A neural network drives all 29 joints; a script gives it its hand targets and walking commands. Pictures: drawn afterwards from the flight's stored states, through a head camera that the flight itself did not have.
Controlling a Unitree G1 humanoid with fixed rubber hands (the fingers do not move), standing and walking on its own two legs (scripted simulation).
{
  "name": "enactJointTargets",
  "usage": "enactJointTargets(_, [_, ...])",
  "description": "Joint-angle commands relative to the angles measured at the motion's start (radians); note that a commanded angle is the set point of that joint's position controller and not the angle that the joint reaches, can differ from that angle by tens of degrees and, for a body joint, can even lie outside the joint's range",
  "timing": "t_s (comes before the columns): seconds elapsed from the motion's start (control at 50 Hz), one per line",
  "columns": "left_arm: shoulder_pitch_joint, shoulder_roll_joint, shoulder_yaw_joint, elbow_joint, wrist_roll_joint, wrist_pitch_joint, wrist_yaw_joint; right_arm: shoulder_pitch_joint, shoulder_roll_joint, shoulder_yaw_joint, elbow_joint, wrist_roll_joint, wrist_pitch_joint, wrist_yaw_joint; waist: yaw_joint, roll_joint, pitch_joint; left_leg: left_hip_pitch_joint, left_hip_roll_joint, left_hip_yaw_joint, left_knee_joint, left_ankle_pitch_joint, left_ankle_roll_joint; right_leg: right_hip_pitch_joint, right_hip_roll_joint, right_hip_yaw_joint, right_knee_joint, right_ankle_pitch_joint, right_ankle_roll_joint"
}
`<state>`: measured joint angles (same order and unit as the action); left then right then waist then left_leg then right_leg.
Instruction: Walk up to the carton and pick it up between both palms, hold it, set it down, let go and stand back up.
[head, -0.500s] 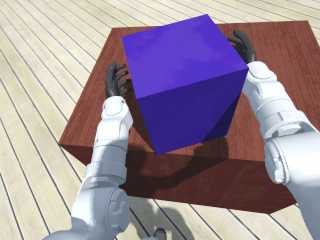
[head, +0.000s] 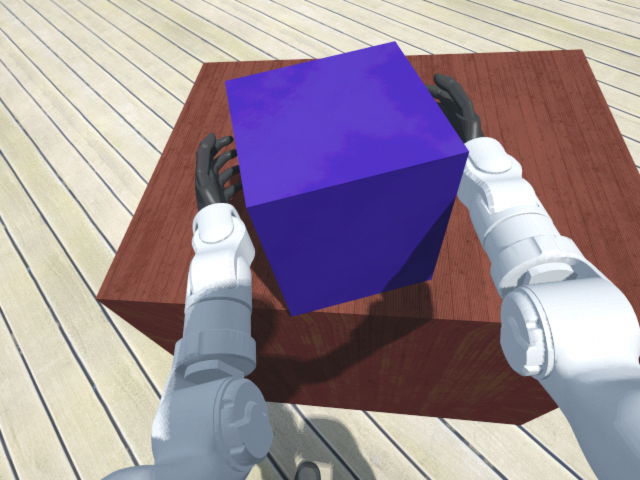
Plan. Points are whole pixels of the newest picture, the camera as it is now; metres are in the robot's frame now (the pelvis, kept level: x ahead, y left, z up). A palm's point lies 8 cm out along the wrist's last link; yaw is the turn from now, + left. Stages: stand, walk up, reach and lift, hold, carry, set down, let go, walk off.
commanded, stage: reach and lift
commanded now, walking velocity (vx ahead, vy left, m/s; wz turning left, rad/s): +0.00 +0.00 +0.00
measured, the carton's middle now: (339, 190) +0.45 +0.08 +0.07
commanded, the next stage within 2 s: none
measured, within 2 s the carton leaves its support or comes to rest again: leaves its support in 1.72 s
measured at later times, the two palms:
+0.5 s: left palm (221, 203) +0.39 +0.21 +0.11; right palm (468, 149) +0.48 -0.07 +0.13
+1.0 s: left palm (221, 203) +0.39 +0.21 +0.11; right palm (468, 151) +0.48 -0.07 +0.13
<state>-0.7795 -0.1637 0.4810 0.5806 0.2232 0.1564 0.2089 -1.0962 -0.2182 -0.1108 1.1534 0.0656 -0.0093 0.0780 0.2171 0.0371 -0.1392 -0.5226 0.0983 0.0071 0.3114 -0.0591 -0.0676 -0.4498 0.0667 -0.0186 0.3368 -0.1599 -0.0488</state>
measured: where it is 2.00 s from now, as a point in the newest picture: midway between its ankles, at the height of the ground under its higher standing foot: outside the picture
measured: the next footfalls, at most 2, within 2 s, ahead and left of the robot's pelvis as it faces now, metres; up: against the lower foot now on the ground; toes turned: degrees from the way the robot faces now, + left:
none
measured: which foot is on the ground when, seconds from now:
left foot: down 0.00-1.00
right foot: down 0.00-1.00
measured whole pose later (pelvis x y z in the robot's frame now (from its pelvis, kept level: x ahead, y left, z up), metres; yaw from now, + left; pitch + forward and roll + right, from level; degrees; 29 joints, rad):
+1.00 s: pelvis +0.02 +0.00 +0.00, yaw +0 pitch +11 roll +0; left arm -0.70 -0.22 0.59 0.55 0.37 0.09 0.15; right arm -0.99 -0.11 -0.33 1.16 -0.16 -0.16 0.09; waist 0.17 0.01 -0.12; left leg -0.38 0.08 0.04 0.26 -0.08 -0.06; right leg -0.33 0.05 0.00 0.32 -0.19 -0.04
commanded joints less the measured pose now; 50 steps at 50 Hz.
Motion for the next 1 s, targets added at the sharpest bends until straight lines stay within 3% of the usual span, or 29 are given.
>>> enactJointTargets(0.0, [-0.444,-0.326,-0.156,-0.037,0.101,-0.054,-0.162,-0.424,0.431,-0.035,-0.086,-0.221,-0.084,0.089,-0.009,-0.179,-0.62,0.309,-0.101,0.12,0.023,0.298,0.059,0.426,-0.044,-0.015,0.03,0.523,0.098])
enactJointTargets(0.04, [-0.423,-0.356,-0.149,-0.009,0.123,-0.06,-0.183,-0.388,0.488,-0.075,-0.064,-0.281,-0.096,0.105,-0.012,-0.177,-0.573,0.278,-0.102,0.131,0.006,0.263,0.069,0.442,-0.054,-0.013,0.03,0.505,0.096])
enactJointTargets(0.1, [-0.414,-0.354,-0.134,-0.004,0.144,-0.064,-0.187,-0.374,0.518,-0.095,-0.046,-0.304,-0.113,0.118,0.004,-0.168,-0.525,0.273,-0.1,0.142,0.002,0.28,0.077,0.444,-0.055,-0.019,0.029,0.481,0.09])
enactJointTargets(0.22, [-0.386,-0.373,-0.142,-0.007,0.16,-0.054,-0.172,-0.362,0.528,-0.083,-0.029,-0.291,-0.132,0.135,0.022,-0.142,-0.452,0.342,-0.09,0.149,0.013,0.353,0.075,0.402,-0.045,-0.032,0.013,0.447,0.074])
enactJointTargets(0.44, [-0.338,-0.431,-0.225,-0.075,0.139,-0.024,-0.144,-0.339,0.515,-0.043,-0.03,-0.24,-0.154,0.138,0.012,-0.096,-0.496,0.466,-0.077,0.133,0.065,0.508,0.053,0.308,-0.023,-0.052,-0.013,0.447,0.043])
enactJointTargets(0.6, [-0.328,-0.44,-0.222,-0.071,0.147,-0.018,-0.149,-0.329,0.529,-0.035,-0.041,-0.238,-0.152,0.131,0.007,-0.101,-0.491,0.426,-0.082,0.134,0.045,0.439,0.065,0.337,-0.035,-0.042,-0.009,0.46,0.051])
enactJointTargets(0.78, [-0.346,-0.423,-0.187,-0.018,0.149,-0.046,-0.166,-0.33,0.56,-0.037,-0.036,-0.267,-0.156,0.116,-0.003,-0.148,-0.48,0.341,-0.089,0.142,0.016,0.346,0.08,0.417,-0.05,-0.035,0.015,0.51,0.075])
enactJointTargets(0.98, [-0.379,-0.428,-0.201,0.0,0.135,-0.078,-0.166,-0.345,0.58,-0.024,-0.024,-0.273,-0.186,0.098,-0.021,-0.146,-0.497,0.346,-0.085,0.139,0.024,0.369,0.072,0.429,-0.05,-0.043,0.03,0.589,0.081])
